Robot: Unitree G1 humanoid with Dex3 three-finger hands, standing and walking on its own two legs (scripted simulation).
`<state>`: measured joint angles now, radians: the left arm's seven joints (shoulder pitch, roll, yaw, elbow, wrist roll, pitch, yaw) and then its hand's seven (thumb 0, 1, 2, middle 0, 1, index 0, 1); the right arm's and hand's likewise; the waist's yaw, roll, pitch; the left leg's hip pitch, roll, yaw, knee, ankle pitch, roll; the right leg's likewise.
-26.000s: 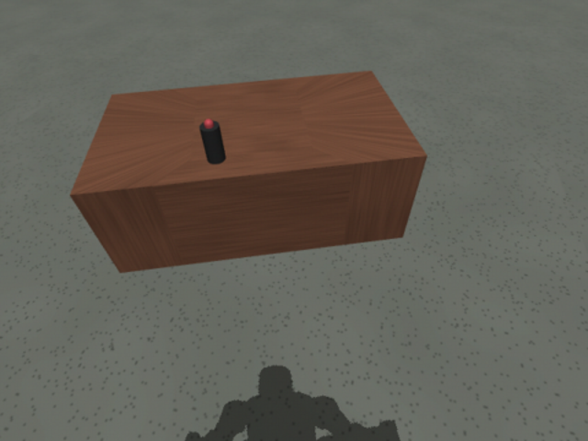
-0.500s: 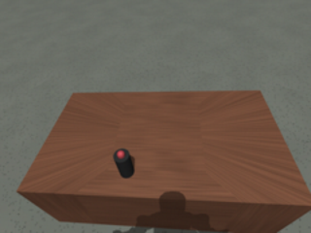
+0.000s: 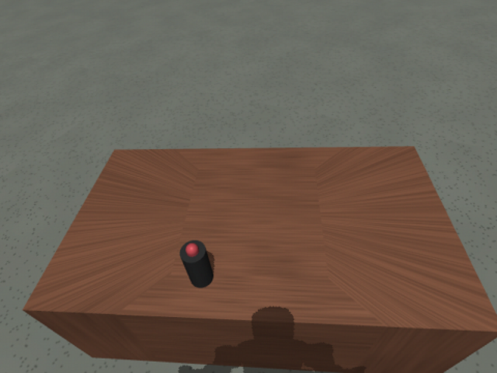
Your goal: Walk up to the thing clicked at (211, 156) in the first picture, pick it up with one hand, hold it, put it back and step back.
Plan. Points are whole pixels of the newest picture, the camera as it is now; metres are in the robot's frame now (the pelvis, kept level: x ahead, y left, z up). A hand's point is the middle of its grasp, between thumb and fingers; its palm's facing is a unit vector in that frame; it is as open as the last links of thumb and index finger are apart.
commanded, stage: stand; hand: left
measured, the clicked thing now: (196, 262) +0.48 +0.17 -0.25
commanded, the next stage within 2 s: step back in 1.64 s
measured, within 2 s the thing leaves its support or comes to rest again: neither
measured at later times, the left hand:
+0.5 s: hand out of the picture +0.07 +0.25 -0.15, palm faces +0.00 -0.94 -0.35, open 7.4 cm
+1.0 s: hand out of the picture +0.08 +0.25 -0.15, palm faces -0.01 -0.94 -0.35, open 7.4 cm
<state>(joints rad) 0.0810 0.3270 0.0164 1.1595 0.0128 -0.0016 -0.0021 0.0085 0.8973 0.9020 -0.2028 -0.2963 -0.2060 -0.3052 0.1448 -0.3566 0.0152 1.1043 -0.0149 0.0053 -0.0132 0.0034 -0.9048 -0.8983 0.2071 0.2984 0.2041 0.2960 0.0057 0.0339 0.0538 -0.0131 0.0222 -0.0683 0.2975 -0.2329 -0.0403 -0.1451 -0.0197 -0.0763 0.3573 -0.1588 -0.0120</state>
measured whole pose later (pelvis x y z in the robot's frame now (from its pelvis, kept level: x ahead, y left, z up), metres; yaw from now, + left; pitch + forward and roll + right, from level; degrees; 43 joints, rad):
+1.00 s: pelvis +0.00 -0.01 +0.00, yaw -1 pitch -3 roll +0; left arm 0.09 0.33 0.01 1.15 0.01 -0.01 -0.01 0.01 0.90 0.90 -0.20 -0.30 -0.21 -0.31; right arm 0.15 -0.36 0.01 1.11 -0.01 0.00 -0.01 0.00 -0.90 -0.90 0.21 0.30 0.20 0.30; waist 0.00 0.03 0.06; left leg -0.02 0.04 -0.06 0.29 -0.23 -0.05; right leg -0.16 0.00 -0.07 0.36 -0.16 -0.02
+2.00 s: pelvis -0.07 +0.07 -0.03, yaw -1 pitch -2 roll +1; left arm -0.02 0.41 0.07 0.91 0.01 0.06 0.02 0.01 0.90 0.90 -0.20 -0.30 -0.21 -0.30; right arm 0.15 -0.39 -0.06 0.98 -0.03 0.05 0.00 0.00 -0.91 -0.90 0.21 0.30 0.20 0.30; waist -0.01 -0.08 0.21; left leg -0.24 -0.04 -0.01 0.67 -0.40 0.02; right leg -0.45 -0.07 0.06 0.73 -0.31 0.01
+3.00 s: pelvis -0.26 +0.08 -0.01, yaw -4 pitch -2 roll -1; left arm 0.15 0.39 0.09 0.79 0.02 0.08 -0.01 0.01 0.90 0.90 -0.20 -0.30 -0.21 -0.30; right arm 0.17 -0.35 -0.03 0.86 -0.03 0.02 -0.01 0.01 -0.90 -0.90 0.21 0.30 0.21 0.30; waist 0.01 -0.05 0.15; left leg -0.26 0.03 -0.04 0.55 -0.26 0.00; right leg -0.45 0.12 0.15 1.19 -0.50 0.00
